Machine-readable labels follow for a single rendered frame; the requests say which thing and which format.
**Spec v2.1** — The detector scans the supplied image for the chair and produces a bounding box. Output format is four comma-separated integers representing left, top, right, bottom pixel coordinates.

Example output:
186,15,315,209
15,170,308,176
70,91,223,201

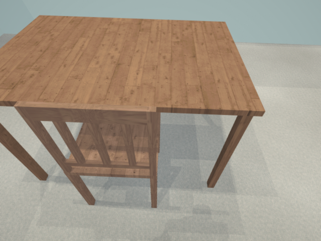
14,101,161,208

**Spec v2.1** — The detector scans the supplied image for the table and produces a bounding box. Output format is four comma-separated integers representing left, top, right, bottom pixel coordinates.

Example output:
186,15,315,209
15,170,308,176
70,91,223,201
0,15,265,188

